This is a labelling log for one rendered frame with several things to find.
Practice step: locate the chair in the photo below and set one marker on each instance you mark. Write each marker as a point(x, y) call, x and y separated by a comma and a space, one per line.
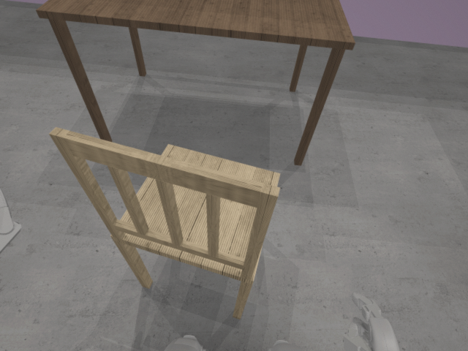
point(202, 210)

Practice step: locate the table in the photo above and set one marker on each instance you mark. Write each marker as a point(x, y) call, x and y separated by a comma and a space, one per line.
point(320, 23)

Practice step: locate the robot left hand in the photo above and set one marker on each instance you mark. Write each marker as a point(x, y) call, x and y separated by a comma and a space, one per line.
point(8, 228)

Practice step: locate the robot right hand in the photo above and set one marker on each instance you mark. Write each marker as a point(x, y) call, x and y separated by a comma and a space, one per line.
point(377, 335)

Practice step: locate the robot right shin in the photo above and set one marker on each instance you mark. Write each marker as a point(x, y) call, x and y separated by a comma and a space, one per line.
point(280, 341)

